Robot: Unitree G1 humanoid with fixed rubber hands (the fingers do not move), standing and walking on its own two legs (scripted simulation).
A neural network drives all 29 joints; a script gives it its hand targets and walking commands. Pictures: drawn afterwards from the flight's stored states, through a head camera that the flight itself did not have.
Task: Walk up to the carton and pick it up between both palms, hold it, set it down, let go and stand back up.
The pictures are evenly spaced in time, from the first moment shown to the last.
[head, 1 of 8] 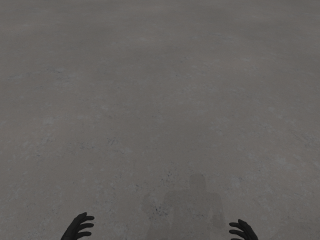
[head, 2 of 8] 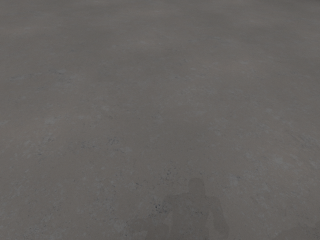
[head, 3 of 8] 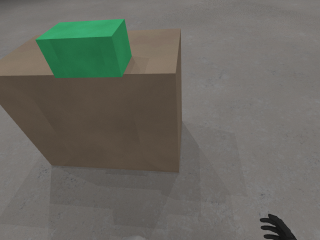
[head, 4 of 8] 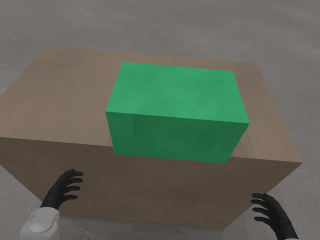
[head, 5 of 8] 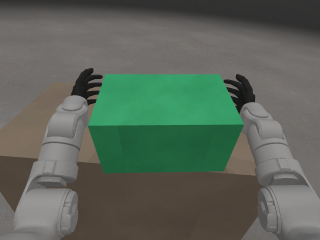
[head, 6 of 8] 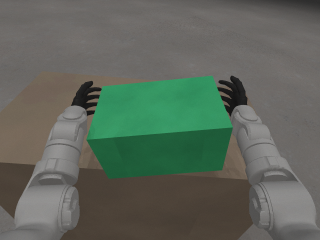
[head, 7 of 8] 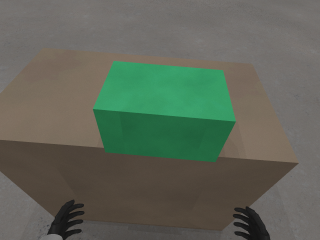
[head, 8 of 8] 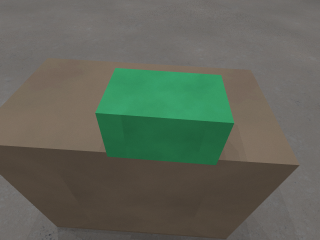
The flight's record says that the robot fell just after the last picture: no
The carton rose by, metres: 0.14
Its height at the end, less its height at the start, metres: +0.00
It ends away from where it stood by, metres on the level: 0.02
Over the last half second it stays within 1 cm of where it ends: yes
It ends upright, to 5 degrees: yes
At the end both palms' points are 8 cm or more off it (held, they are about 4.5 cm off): yes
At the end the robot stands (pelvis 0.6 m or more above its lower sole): yes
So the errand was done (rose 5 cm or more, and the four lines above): yes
